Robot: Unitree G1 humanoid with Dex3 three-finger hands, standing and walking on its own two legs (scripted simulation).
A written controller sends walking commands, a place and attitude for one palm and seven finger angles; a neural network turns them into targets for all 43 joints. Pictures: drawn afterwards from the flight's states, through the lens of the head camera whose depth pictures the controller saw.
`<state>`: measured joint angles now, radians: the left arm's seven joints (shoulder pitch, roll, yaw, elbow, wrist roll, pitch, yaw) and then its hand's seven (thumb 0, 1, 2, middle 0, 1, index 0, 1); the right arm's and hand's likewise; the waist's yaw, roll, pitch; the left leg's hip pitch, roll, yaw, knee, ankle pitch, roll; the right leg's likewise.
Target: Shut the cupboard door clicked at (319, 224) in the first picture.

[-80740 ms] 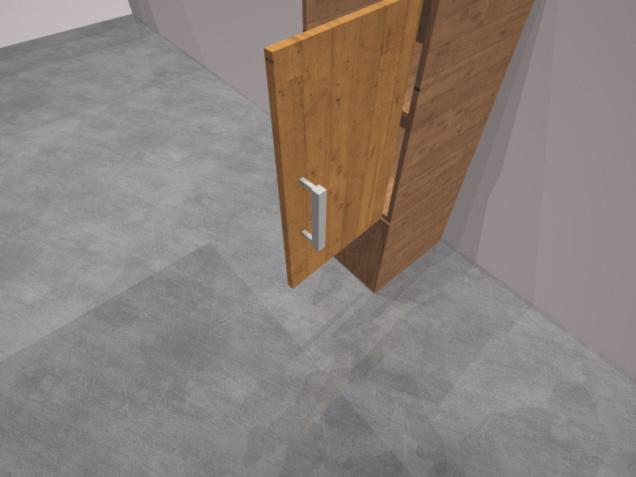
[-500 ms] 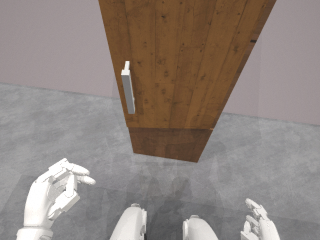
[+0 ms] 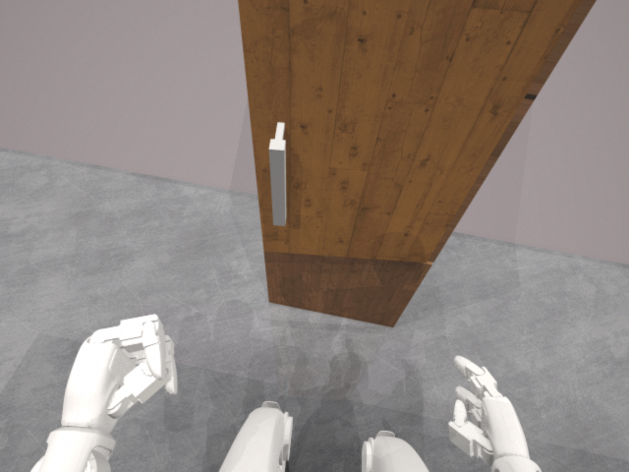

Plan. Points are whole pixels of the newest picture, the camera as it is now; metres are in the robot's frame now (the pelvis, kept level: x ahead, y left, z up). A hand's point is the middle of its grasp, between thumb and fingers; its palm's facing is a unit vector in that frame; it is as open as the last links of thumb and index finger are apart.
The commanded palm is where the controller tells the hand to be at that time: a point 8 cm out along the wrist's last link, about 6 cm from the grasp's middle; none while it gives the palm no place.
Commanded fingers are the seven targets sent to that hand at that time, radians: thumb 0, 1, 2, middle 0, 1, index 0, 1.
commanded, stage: raise the hand and make a fist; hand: left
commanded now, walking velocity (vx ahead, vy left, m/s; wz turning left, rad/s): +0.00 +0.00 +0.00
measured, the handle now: (280, 177) +0.52 +0.11 +0.03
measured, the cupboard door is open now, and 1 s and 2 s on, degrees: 8 8 8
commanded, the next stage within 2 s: bring the fist close to the handle in 0.52 s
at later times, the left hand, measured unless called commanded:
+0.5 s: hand (189, 359) +0.23 +0.17 +0.04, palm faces +0.03 -1.00 -0.04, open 3.1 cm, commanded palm +0.21 +0.22 +0.05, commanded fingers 0.00 0.90 0.90 -1.30 -1.50 -1.30 -1.50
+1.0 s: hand (238, 308) +0.30 +0.13 +0.04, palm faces -0.01 -1.00 -0.01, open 3.1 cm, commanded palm +0.28 +0.17 +0.04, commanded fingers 0.00 0.90 0.90 -1.30 -1.50 -1.30 -1.50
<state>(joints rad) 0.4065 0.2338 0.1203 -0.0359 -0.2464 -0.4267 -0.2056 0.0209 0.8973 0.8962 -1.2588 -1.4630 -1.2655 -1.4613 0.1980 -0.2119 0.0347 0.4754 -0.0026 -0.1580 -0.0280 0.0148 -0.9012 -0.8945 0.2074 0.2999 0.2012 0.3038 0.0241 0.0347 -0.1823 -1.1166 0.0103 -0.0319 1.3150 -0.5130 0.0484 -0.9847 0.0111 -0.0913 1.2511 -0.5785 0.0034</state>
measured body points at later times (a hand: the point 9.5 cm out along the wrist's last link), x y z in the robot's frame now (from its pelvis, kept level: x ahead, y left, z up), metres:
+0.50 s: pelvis +0.01 -0.02 +0.00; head +0.08 -0.01 +0.44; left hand +0.22 +0.22 +0.05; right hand +0.19 -0.26 -0.08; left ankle +0.06 +0.08 -0.62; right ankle +0.02 -0.13 -0.62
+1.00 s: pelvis +0.01 -0.02 +0.00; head +0.09 -0.02 +0.44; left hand +0.29 +0.18 +0.04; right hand +0.19 -0.26 -0.09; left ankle +0.06 +0.08 -0.62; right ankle +0.02 -0.13 -0.62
